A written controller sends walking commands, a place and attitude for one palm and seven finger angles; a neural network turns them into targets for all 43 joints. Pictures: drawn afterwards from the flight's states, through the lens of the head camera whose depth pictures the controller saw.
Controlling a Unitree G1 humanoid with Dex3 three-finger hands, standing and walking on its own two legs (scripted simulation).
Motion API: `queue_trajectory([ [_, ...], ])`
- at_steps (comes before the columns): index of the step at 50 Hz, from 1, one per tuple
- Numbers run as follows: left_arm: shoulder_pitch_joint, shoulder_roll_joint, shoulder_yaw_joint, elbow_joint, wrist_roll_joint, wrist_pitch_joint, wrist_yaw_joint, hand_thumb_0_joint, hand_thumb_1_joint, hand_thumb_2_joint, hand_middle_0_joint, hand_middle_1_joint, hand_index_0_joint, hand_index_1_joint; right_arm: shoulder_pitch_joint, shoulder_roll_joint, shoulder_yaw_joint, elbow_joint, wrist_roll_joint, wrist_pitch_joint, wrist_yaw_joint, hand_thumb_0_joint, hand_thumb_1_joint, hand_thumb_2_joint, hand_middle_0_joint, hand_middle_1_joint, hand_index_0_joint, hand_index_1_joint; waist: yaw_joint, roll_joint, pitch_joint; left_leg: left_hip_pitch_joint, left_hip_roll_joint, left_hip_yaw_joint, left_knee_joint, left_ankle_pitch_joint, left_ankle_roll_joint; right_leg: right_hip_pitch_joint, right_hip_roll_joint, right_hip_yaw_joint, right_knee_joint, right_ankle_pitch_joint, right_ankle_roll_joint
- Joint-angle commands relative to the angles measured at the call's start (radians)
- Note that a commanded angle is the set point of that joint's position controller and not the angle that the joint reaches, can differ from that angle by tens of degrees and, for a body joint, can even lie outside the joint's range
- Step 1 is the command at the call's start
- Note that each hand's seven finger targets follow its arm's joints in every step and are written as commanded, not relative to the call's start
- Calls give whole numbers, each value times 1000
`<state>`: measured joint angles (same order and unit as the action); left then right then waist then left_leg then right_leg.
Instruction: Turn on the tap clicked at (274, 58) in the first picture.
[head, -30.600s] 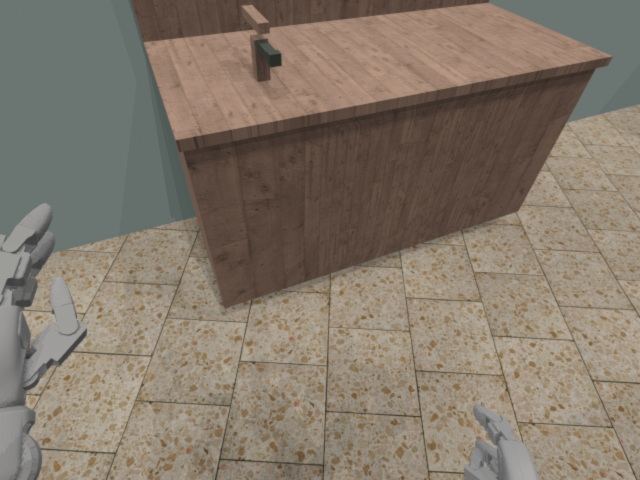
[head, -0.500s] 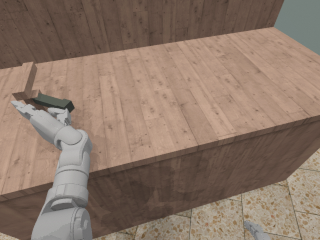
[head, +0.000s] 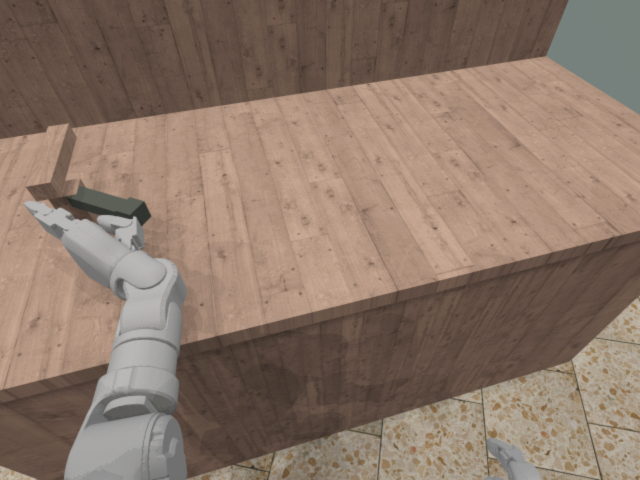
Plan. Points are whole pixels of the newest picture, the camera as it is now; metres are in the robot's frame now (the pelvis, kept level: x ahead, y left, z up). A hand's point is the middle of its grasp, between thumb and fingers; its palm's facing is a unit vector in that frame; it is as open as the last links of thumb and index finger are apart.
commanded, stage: push the lever round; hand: left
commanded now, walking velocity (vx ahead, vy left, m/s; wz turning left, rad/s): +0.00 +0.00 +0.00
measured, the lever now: (133, 213) +0.41 +0.28 +0.12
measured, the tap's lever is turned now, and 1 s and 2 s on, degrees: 53 72 75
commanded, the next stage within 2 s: lift the hand up off the lever in 1.92 s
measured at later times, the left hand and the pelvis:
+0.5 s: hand (142, 222) +0.40 +0.27 +0.12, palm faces +0.84 -0.54 -0.04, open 8.3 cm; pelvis +0.00 +0.00 +0.00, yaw +0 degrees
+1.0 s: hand (160, 208) +0.42 +0.25 +0.12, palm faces +0.88 -0.47 -0.06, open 7.9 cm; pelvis +0.00 +0.00 +0.00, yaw -1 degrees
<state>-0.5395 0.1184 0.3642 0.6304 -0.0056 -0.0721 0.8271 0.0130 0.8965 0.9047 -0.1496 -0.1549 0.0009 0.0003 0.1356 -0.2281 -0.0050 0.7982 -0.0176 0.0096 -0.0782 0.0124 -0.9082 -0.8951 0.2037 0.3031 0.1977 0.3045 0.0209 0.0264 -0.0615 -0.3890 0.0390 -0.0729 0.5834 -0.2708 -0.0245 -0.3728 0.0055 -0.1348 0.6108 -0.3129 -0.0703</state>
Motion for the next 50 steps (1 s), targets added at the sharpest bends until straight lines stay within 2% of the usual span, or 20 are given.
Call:
queue_trajectory([
  [1, -571, 217, -112, -208, 48, -31, -110, 0, 900, 900, -150, -150, -150, -150, -86, -119, -29, -122, 2, -38, -13, 0, -900, -900, 200, 300, 200, 300, -74, -39, -231, 62, -45, 71, -37, 19, 62, 68, -55, 162, -182, 16, 76],
  [4, -575, 197, -138, -200, 45, -33, -114, 0, 900, 900, -150, -150, -150, -150, -87, -119, -28, -122, 3, -40, -16, 0, -900, -900, 200, 300, 200, 300, -78, -49, -223, 64, -43, 70, -37, 7, 62, 58, -50, 161, -186, -8, 74],
  [5, -565, 223, -108, -190, 45, -34, -110, 0, 900, 900, -150, -150, -150, -150, -89, -122, -31, -118, 4, -39, -18, 0, -900, -900, 200, 300, 200, 300, -74, -46, -223, 64, -44, 68, -39, 3, 61, 54, -47, 157, -186, -19, 71],
  [7, -593, 170, -170, -211, 46, -36, -115, 0, 900, 900, -150, -150, -150, -150, -92, -117, -26, -121, 6, -42, -17, 0, -900, -900, 200, 300, 200, 300, -82, -30, -222, 80, -43, 72, -41, 3, 62, 44, -46, 153, -181, -8, 70],
  [8, -581, 196, -139, -198, 42, -37, -110, 0, 900, 900, -150, -150, -150, -150, -81, -120, -28, -119, 4, -44, -19, 0, -900, -900, 200, 300, 200, 300, -77, -56, -230, 74, -42, 70, -43, 2, 63, 56, -46, 154, -183, -11, 72],
  [10, -577, 217, -119, -205, 45, -37, -106, 0, 900, 900, -150, -150, -150, -150, -88, -122, -28, -116, 4, -42, -20, 0, -900, -900, 200, 300, 200, 300, -73, -29, -232, 68, -45, 68, -38, 8, 61, 55, -45, 156, -182, -6, 70],
  [12, -574, 188, -147, -196, 40, -35, -111, 0, 900, 900, -150, -150, -150, -150, -86, -121, -27, -118, 5, -43, -19, 0, -900, -900, 200, 300, 200, 300, -79, -57, -229, 70, -43, 70, -38, 6, 63, 54, -47, 156, -182, -7, 74],
  [15, -563, 222, -115, -188, 39, -34, -109, 0, 900, 900, -150, -150, -150, -150, -86, -124, -29, -113, 6, -40, -22, 0, -900, -900, 200, 300, 200, 300, -73, -55, -230, 66, -43, 69, -37, 5, 61, 56, -46, 159, -187, -18, 72],
  [22, -579, 214, -128, -203, 29, -37, -118, 0, 900, 900, -150, -150, -150, -150, -86, -121, -24, -118, 8, -40, -23, 0, -900, -900, 200, 300, 200, 300, -77, -36, -232, 65, -40, 71, -31, 6, 63, 58, -55, 173, -189, -9, 76],
  [24, -597, 216, -112, -200, 27, -41, -107, 0, 900, 900, -150, -150, -150, -150, -76, -120, -24, -118, 4, -42, -19, 0, -900, -900, 200, 300, 200, 300, -77, -41, -240, 55, -41, 61, -30, 8, 63, 64, -53, 165, -176, 14, 77],
  [25, -586, 256, -55, -190, 25, -46, -93, 0, 900, 900, -150, -150, -150, -150, -74, -123, -30, -114, 0, -40, -17, 0, -900, -900, 200, 300, 200, 300, -69, -44, -267, 54, -44, 58, -24, 18, 62, 78, -50, 162, -171, 34, 78],
  [27, -610, 224, -69, -173, 32, -44, -78, 0, 900, 900, -150, -150, -150, -150, -62, -117, -29, -113, -8, -38, -4, 0, -900, -900, 200, 300, 200, 300, -78, -18, -271, 47, -48, 56, -19, 36, 60, 72, -48, 145, -146, 88, 77],
  [30, -598, 283, -5, -123, 69, -31, -53, 0, 900, 900, -150, -150, -150, -150, -52, -127, -37, -109, -20, -26, 5, 0, -900, -900, 200, 300, 200, 300, -73, -60, -276, 20, -50, 61, -9, 57, 61, 84, -48, 140, -133, 129, 79],
  [33, -636, 247, -39, -106, 88, -22, -52, 0, 900, 900, -150, -150, -150, -150, -41, -122, -38, -117, -26, -18, 11, 0, -900, -900, 200, 300, 200, 300, -86, -94, -268, 18, -49, 71, -7, 58, 65, 70, -48, 137, -131, 137, 85],
  [35, -620, 312, 28, -83, 102, -21, -46, 0, 900, 900, -150, -150, -150, -150, -34, -128, -43, -117, -30, -7, 9, 0, -900, -900, 200, 300, 200, 300, -71, -106, -280, -3, -51, 68, -6, 63, 65, 89, -48, 138, -126, 150, 86],
  [41, -663, 337, 34, -73, 120, -31, -51, 0, 900, 900, -150, -150, -150, -150, -23, -124, -44, -123, -30, 8, 7, 0, -900, -900, 200, 300, 200, 300, -83, -93, -277, -15, -46, 76, -2, 48, 68, 87, -53, 153, -134, 123, 92],
  [44, -680, 322, 16, -41, 121, -35, -54, 0, 900, 900, -150, -150, -150, -150, -21, -120, -42, -122, -30, 8, 8, 0, -900, -900, 200, 300, 200, 300, -91, -82, -241, -31, -44, 76, -2, 13, 66, 60, -52, 161, -151, 42, 93],
  [45, -672, 366, 56, -26, 125, -41, -49, 0, 900, 900, -150, -150, -150, -150, -16, -126, -44, -116, -31, 10, 7, 0, -900, -900, 200, 300, 200, 300, -85, -81, -237, -36, -45, 73, -3, 11, 67, 55, -47, 156, -152, 22, 88],
  [47, -700, 345, 27, -42, 125, -52, -50, 0, 900, 900, -150, -150, -150, -150, -18, -121, -44, -122, -31, 8, 9, 0, -900, -900, 200, 300, 200, 300, -93, -82, -263, -41, -45, 75, 9, 8, 68, 65, -55, 173, -153, 25, 96],
  [50, -696, 397, 71, -19, 129, -60, -46, 0, 900, 900, -150, -150, -150, -150, -8, -127, -47, -113, -32, 9, 9, 0, -900, -900, 200, 300, 200, 300, -88, -81, -268, -57, -43, 69, 15, 4, 67, 66, -57, 180, -151, 20, 97],
])
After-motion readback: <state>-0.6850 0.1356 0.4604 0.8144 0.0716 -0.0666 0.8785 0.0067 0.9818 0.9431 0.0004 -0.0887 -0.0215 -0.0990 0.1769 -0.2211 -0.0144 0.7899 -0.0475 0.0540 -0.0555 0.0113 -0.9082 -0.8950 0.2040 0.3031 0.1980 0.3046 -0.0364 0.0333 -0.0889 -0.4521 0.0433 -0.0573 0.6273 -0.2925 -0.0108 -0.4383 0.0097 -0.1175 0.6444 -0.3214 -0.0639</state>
